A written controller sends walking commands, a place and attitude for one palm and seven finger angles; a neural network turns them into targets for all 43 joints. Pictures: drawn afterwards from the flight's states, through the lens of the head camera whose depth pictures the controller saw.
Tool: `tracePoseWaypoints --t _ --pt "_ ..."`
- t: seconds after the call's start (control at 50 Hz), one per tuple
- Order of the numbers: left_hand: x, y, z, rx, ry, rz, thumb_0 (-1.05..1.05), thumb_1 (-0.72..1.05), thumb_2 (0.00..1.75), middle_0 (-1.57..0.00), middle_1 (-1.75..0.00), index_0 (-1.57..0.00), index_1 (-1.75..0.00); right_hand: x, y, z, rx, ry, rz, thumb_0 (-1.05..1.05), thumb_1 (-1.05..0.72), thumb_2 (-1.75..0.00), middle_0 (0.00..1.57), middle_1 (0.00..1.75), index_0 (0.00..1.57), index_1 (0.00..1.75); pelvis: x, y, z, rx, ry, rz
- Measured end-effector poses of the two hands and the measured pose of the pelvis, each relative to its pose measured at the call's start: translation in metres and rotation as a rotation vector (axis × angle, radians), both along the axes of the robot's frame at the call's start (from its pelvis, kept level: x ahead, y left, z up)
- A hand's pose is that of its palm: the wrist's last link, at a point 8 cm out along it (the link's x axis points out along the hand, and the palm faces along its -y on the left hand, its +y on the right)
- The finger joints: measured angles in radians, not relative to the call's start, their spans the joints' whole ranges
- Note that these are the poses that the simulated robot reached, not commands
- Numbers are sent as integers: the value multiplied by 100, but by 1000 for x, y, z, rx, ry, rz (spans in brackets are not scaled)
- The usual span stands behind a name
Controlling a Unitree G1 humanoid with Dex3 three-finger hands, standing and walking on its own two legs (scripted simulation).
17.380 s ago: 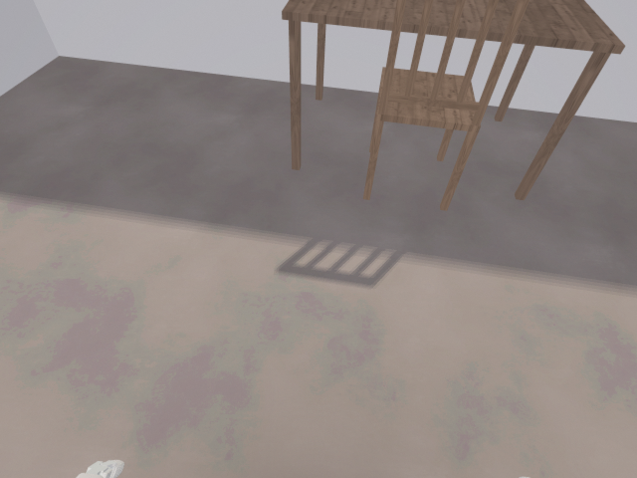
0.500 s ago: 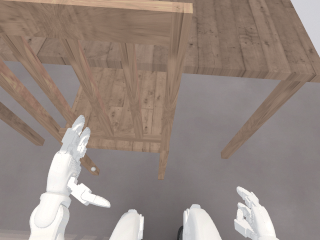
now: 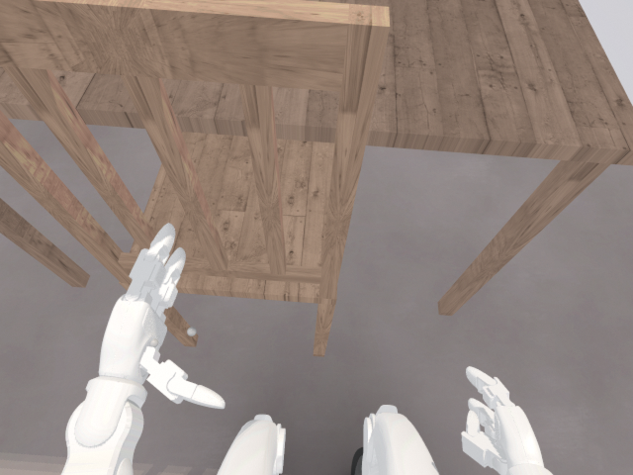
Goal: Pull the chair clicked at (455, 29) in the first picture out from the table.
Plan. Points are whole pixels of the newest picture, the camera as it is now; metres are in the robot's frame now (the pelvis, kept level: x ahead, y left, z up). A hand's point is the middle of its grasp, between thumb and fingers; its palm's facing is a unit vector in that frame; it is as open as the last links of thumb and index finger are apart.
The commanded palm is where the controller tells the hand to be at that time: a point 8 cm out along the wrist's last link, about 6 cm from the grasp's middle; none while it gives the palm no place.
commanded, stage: push the fingers through the gap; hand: left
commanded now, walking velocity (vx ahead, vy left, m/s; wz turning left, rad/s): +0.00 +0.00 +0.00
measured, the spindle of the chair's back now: (192, 199) +0.43 +0.17 +0.07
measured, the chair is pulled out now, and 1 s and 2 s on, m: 0.00 0.00 0.00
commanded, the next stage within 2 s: hook a spindle and tug to test in 1.46 s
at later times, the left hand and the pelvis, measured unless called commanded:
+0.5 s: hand (197, 293) +0.32 +0.16 +0.03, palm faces -0.06 -1.00 -0.04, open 16.9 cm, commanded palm +0.31 +0.21 +0.03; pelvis +0.00 +0.00 +0.00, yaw +0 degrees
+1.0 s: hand (205, 255) +0.37 +0.16 +0.03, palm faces -0.06 -1.00 -0.03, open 16.9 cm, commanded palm +0.35 +0.21 +0.03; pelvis +0.00 +0.00 +0.00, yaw -1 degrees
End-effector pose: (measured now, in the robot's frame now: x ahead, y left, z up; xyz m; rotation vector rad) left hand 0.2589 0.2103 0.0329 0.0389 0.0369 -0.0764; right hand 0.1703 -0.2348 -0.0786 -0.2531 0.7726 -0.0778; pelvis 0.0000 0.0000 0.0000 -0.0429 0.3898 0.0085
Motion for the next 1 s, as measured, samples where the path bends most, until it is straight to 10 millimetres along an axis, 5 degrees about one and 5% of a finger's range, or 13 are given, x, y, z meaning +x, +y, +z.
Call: tracePoseWaypoints --t 1.0 --pt "95 2 -3 -7 -33 19 -1 -50 30 -6 -8 -6 -8 -49 -11 -16 -13 181 -78 1 -90 -90 20 30 20 30 -3 3 3 8 23 -18"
